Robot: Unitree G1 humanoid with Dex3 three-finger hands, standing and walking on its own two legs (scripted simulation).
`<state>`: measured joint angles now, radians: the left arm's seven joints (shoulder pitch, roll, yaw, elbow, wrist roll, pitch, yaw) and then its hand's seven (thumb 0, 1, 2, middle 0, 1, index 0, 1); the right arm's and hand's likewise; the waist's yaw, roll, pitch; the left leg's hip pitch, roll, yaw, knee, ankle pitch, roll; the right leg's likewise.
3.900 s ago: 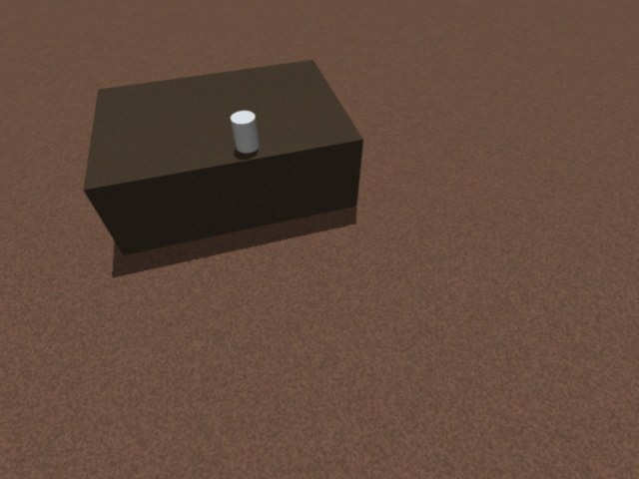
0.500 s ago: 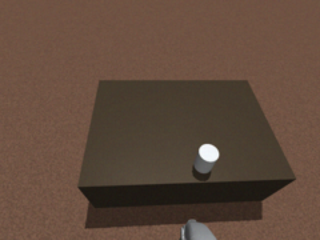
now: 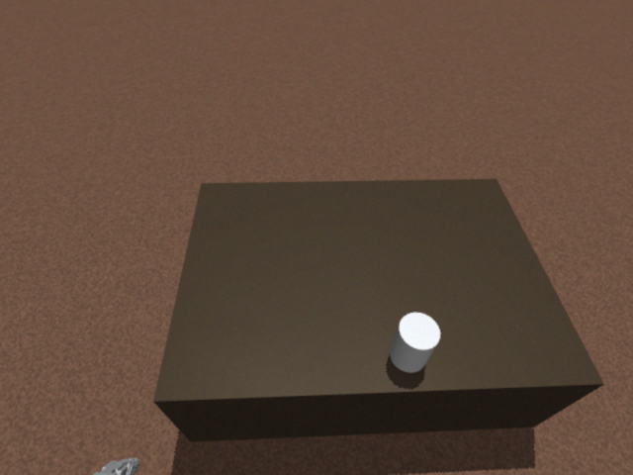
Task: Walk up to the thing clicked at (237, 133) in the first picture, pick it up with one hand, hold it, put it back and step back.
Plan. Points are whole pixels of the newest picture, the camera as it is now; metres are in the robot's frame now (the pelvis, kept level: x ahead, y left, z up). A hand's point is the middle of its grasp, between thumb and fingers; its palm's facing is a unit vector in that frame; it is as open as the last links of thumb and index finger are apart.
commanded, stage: walk up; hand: right
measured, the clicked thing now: (413, 343) +0.45 -0.22 -0.35
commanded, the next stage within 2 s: stand in 1.06 s
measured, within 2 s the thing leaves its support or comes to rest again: neither
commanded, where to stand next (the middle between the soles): +0.05 -0.02 m, yaw +0 degrees
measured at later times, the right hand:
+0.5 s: hand out of the picture +0.13 -0.25 -0.15, palm faces -0.06 +0.94 -0.33, open 7.4 cm
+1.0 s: hand out of the picture +0.09 -0.27 -0.15, palm faces -0.05 +0.94 -0.35, open 7.4 cm
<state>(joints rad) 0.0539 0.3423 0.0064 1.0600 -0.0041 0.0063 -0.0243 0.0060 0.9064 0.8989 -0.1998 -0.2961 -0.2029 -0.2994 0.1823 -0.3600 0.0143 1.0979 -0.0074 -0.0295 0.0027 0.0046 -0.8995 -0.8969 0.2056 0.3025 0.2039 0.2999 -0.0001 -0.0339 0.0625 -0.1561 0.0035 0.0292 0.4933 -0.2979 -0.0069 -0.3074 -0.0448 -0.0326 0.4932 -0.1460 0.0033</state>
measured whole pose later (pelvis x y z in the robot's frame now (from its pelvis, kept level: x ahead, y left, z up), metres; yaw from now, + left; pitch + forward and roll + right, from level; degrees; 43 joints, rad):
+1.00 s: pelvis +0.02 -0.02 +0.01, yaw +1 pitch -2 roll +0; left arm 0.05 0.33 0.04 1.15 0.01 0.01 -0.02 0.01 0.91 0.90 -0.20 -0.30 -0.20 -0.30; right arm 0.11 -0.36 0.00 1.15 -0.01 -0.01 0.00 0.00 -0.90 -0.90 0.20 0.30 0.20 0.30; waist 0.01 0.00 0.06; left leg -0.06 0.03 0.00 0.32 -0.23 -0.03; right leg -0.21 -0.02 -0.07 0.34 -0.11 -0.01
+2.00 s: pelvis +0.03 -0.02 +0.01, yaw +2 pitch -2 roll +0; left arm 0.09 0.34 0.01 1.15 0.01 -0.01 -0.01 0.01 0.91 0.90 -0.20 -0.30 -0.20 -0.30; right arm 0.14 -0.36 0.01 1.11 -0.01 0.00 0.00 0.00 -0.90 -0.90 0.20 0.30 0.20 0.30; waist 0.01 0.01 0.04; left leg -0.02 0.03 -0.01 0.30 -0.24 -0.04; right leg -0.18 -0.02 -0.08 0.35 -0.13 -0.02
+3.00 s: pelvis +0.04 -0.02 +0.01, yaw +2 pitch -2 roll +0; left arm 0.09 0.34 0.01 1.15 0.01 -0.01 -0.01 0.01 0.91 0.90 -0.20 -0.30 -0.20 -0.30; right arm 0.15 -0.36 0.01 1.11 -0.01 0.00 0.00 0.00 -0.90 -0.90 0.20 0.30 0.20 0.30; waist 0.01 0.02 0.05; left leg -0.02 0.04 -0.01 0.30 -0.25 -0.05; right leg -0.18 -0.01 -0.08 0.36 -0.14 -0.02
